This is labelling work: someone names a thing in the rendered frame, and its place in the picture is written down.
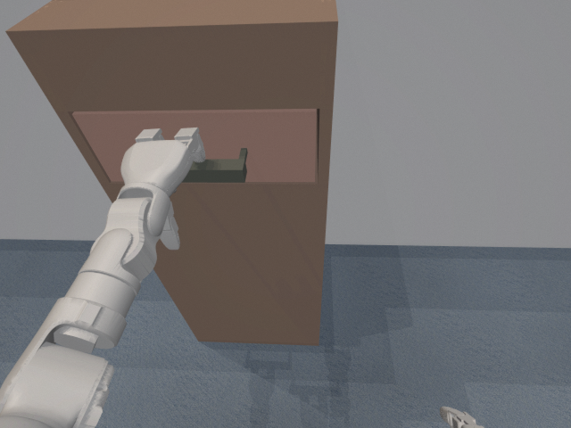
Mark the cabinet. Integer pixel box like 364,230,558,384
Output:
5,0,338,346

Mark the handle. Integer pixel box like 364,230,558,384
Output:
182,148,248,183

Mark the robot left hand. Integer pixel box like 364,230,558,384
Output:
120,128,205,250

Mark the drawer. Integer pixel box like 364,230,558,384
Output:
72,109,317,182

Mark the robot right hand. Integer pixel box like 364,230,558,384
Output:
440,407,484,428

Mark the left robot upper arm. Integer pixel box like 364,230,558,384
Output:
0,342,114,428

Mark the robot left forearm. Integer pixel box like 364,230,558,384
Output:
0,182,170,413

